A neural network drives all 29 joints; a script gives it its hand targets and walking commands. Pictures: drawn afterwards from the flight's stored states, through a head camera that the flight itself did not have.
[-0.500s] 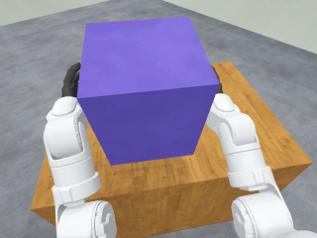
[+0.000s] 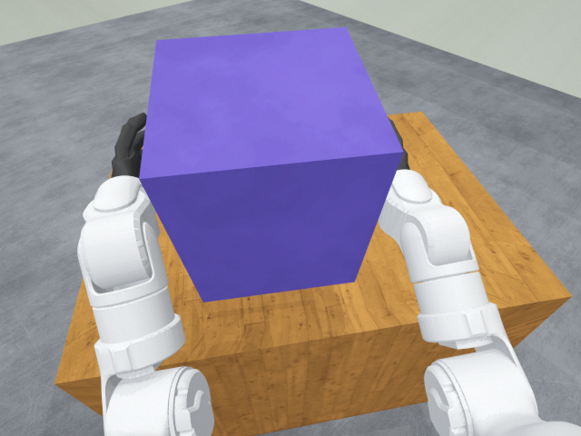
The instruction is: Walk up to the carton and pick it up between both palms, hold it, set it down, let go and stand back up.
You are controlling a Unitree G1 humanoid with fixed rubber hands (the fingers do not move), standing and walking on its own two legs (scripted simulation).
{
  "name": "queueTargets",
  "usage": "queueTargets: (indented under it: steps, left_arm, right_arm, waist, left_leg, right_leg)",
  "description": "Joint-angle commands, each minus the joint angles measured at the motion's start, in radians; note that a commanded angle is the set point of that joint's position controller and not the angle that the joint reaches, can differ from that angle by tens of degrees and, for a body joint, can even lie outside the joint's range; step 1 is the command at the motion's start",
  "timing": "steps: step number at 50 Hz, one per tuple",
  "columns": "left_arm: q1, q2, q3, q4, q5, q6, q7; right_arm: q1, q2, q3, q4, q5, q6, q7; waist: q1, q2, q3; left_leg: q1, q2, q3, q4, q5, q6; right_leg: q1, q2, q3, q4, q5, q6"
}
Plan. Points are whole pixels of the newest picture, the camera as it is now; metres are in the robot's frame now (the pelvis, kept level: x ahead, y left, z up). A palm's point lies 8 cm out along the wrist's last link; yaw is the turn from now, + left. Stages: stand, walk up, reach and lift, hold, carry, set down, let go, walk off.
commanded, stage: hold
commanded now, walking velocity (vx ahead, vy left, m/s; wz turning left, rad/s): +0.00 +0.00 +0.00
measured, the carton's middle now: (268, 176) +0.38 +0.01 +0.19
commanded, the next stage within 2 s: none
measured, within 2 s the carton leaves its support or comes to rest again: neither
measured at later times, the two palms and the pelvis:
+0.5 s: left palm (134, 185) +0.35 +0.16 +0.22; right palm (391, 173) +0.37 -0.15 +0.19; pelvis +0.00 +0.00 +0.00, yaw +0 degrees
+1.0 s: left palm (130, 161) +0.35 +0.15 +0.26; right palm (410, 153) +0.35 -0.16 +0.23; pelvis +0.00 -0.01 +0.00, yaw +3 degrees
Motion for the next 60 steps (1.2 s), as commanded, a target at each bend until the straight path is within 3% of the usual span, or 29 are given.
queueTargets:
  steps: [1, 10, 22, 32, 40, 41, 42, 43, 44, 45, 47, 49, 52, 54, 56, 60]
  left_arm:
    - [-0.531, -0.318, -0.360, -0.100, -0.191, -0.049, -0.136]
    - [-0.508, -0.298, -0.306, -0.048, -0.159, -0.039, -0.155]
    - [-0.547, -0.323, -0.362, -0.098, -0.194, -0.067, -0.138]
    - [-0.505, -0.300, -0.305, -0.034, -0.159, -0.051, -0.151]
    - [-0.531, -0.318, -0.338, -0.089, -0.179, -0.060, -0.149]
    - [-0.648, -0.435, -0.540, -0.312, -0.233, -0.165, -0.161]
    - [-0.619, -0.410, -0.540, -0.275, -0.218, -0.196, -0.157]
    - [-0.612, -0.419, -0.556, -0.278, -0.235, -0.213, -0.150]
    - [-0.602, -0.409, -0.563, -0.218, -0.183, -0.214, -0.152]
    - [-0.552, -0.388, -0.526, -0.124, -0.154, -0.210, -0.149]
    - [-0.476, -0.336, -0.419, 0.048, -0.103, -0.189, -0.142]
    - [-0.497, -0.319, -0.361, 0.170, -0.106, -0.165, -0.133]
    - [-0.529, -0.343, -0.331, 0.233, -0.103, -0.154, -0.126]
    - [-0.540, -0.351, -0.331, 0.217, -0.099, -0.171, -0.119]
    - [-0.557, -0.350, -0.345, 0.173, -0.096, -0.200, -0.116]
    - [-0.616, -0.380, -0.456, -0.002, -0.147, -0.258, -0.119]
  right_arm:
    - [-0.689, 0.326, 0.250, -0.260, 0.092, -0.070, 0.076]
    - [-0.657, 0.312, 0.226, -0.198, 0.078, -0.058, 0.070]
    - [-0.703, 0.338, 0.256, -0.268, 0.094, -0.079, 0.076]
    - [-0.650, 0.314, 0.227, -0.188, 0.075, -0.063, 0.070]
    - [-0.687, 0.333, 0.252, -0.249, 0.098, -0.074, 0.070]
    - [-0.754, 0.361, 0.238, -0.386, 0.112, -0.215, 0.052]
    - [-0.766, 0.396, 0.317, -0.407, 0.135, -0.235, 0.026]
    - [-0.757, 0.391, 0.308, -0.411, 0.139, -0.246, 0.016]
    - [-0.707, 0.366, 0.309, -0.368, 0.136, -0.235, 0.019]
    - [-0.679, 0.332, 0.292, -0.303, 0.117, -0.229, 0.027]
    - [-0.602, 0.258, 0.253, -0.142, 0.089, -0.206, 0.043]
    - [-0.590, 0.240, 0.200, 0.001, 0.079, -0.188, 0.066]
    - [-0.644, 0.246, 0.142, 0.094, 0.090, -0.200, 0.084]
    - [-0.672, 0.262, 0.118, 0.087, 0.093, -0.218, 0.077]
    - [-0.691, 0.277, 0.120, 0.041, 0.094, -0.236, 0.060]
    - [-0.751, 0.332, 0.213, -0.146, 0.126, -0.265, 0.015]
  waist:
    - [-0.002, 0.029, -0.477]
    - [0.007, 0.018, -0.400]
    - [0.001, 0.028, -0.498]
    - [0.009, 0.016, -0.399]
    - [0.007, 0.025, -0.472]
    - [-0.127, -0.099, -0.787]
    - [-0.070, 0.020, -0.841]
    - [-0.098, -0.015, -0.836]
    - [-0.091, 0.057, -0.787]
    - [-0.068, 0.003, -0.646]
    - [-0.022, -0.029, -0.366]
    - [-0.014, -0.039, -0.161]
    - [-0.016, 0.004, -0.120]
    - [-0.024, 0.027, -0.171]
    - [-0.041, 0.029, -0.252]
    - [-0.076, 0.037, -0.529]
  left_leg:
    - [0.057, -0.004, -0.006, 0.060, 0.289, -0.045]
    - [0.006, -0.006, 0.001, 0.036, 0.230, -0.037]
    - [0.046, -0.004, -0.005, 0.056, 0.278, -0.039]
    - [-0.005, -0.005, 0.001, 0.034, 0.210, -0.033]
    - [0.029, -0.005, -0.002, 0.050, 0.282, -0.040]
    - [0.114, -0.038, -0.041, 0.417, 0.407, -0.071]
    - [0.159, -0.032, -0.055, 0.412, 0.370, -0.065]
    - [0.167, -0.029, -0.057, 0.418, 0.385, -0.073]
    - [0.227, -0.020, -0.053, 0.405, 0.322, -0.077]
    - [0.169, -0.012, -0.056, 0.414, 0.312, -0.083]
    - [-0.025, -0.005, -0.045, 0.351, 0.150, -0.067]
    - [-0.191, 0.022, -0.028, 0.258, -0.104, -0.037]
    - [-0.274, 0.021, -0.010, 0.236, -0.182, -0.032]
    - [-0.245, 0.003, -0.007, 0.265, -0.150, -0.034]
    - [-0.199, -0.020, -0.010, 0.301, -0.072, -0.034]
    - [-0.071, -0.053, -0.034, 0.375, 0.169, -0.041]
  right_leg:
    - [0.209, 0.026, 0.029, 0.078, 0.176, 0.047]
    - [0.234, 0.023, 0.035, 0.071, 0.156, 0.053]
    - [0.215, 0.026, 0.032, 0.084, 0.175, 0.046]
    - [0.226, 0.022, 0.035, 0.073, 0.143, 0.052]
    - [0.236, 0.027, 0.036, 0.086, 0.195, 0.048]
    - [0.263, 0.081, -0.095, 0.240, 0.376, 0.015]
    - [0.212, 0.049, -0.084, 0.249, 0.410, -0.001]
    - [0.192, 0.057, -0.083, 0.245, 0.417, 0.003]
    - [0.101, 0.073, -0.082, 0.248, 0.385, -0.006]
    - [0.078, 0.074, -0.096, 0.237, 0.329, -0.008]
    - [0.114, 0.046, -0.092, 0.227, 0.152, -0.008]
    - [0.077, 0.022, -0.078, 0.213, -0.094, -0.009]
    - [0.097, 0.021, -0.063, 0.232, -0.162, -0.015]
    - [0.097, 0.024, -0.071, 0.237, -0.114, -0.003]
    - [0.121, 0.033, -0.080, 0.254, 0.012, 0.014]
    - [0.160, 0.043, -0.084, 0.292, 0.290, 0.036]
